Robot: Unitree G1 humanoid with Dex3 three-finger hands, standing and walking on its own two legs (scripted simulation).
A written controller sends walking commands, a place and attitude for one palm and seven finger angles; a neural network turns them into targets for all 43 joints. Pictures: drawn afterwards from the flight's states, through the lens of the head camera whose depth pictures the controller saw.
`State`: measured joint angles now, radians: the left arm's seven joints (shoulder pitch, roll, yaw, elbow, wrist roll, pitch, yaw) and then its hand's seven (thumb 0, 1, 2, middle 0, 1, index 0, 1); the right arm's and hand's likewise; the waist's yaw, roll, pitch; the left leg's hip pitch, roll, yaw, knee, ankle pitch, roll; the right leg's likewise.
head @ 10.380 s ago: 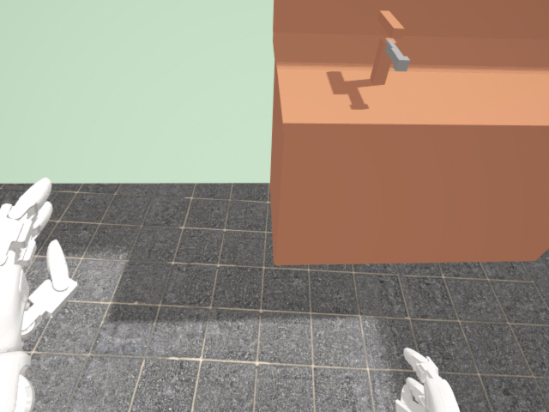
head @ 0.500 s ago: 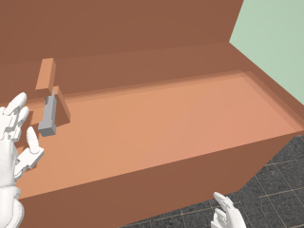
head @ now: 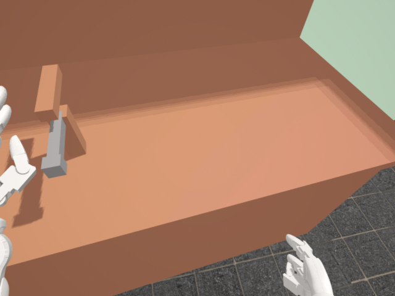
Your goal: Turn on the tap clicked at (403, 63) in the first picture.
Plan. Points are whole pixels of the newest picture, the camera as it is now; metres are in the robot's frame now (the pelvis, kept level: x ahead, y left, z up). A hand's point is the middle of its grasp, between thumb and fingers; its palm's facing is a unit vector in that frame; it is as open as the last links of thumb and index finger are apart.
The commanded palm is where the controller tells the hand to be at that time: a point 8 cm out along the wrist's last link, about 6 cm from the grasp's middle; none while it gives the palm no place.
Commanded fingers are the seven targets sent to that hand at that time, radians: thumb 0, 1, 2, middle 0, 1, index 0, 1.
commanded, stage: look again from close up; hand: left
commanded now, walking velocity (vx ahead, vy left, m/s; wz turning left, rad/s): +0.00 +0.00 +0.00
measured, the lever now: (54, 166) +0.28 +0.28 +0.13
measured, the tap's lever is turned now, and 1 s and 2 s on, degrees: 0 0 0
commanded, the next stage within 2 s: shuffle to correct the standing spot in 0.12 s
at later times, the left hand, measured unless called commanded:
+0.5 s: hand (45, 188) +0.22 +0.25 +0.16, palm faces +0.37 -0.86 -0.36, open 7.4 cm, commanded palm +0.16 +0.29 +0.17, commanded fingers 0.00 0.90 0.90 -0.20 -0.30 -0.20 -0.30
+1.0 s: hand (35, 242) +0.15 +0.23 +0.16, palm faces +0.37 -0.82 -0.44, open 7.4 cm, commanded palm +0.09 +0.26 +0.17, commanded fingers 0.00 0.90 0.90 -0.20 -0.30 -0.20 -0.30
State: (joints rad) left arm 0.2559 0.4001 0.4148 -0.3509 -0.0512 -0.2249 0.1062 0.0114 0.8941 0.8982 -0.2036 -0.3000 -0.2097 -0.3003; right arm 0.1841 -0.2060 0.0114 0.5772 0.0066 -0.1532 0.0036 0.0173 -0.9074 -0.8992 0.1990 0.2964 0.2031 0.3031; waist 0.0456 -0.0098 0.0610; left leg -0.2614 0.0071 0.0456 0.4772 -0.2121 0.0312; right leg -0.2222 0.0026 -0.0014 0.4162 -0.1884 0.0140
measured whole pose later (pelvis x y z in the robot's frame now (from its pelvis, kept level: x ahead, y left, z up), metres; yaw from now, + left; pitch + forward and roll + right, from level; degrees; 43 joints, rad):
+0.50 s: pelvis +0.00 +0.01 -0.01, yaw +0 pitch -1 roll -1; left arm 0.38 0.38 0.38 -0.51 -0.04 -0.22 0.09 0.01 0.89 0.90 -0.21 -0.30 -0.21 -0.30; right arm 0.14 -0.15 0.02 0.53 0.00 -0.16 0.00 0.02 -0.91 -0.90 0.20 0.30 0.20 0.30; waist 0.04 -0.06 0.11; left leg -0.27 0.00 0.06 0.53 -0.24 0.04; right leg -0.25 -0.01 0.01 0.50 -0.23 0.03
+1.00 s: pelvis -0.07 -0.02 -0.02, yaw +0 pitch -2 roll -3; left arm 0.45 0.41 0.42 -0.52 -0.04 -0.24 0.09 0.01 0.89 0.90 -0.21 -0.30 -0.22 -0.30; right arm 0.25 -0.20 -0.01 0.58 0.01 -0.15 -0.03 0.02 -0.91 -0.90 0.20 0.30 0.20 0.30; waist 0.00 0.00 0.10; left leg -0.44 0.05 -0.01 0.70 -0.33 0.01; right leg -0.31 0.04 -0.03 0.57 -0.22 -0.01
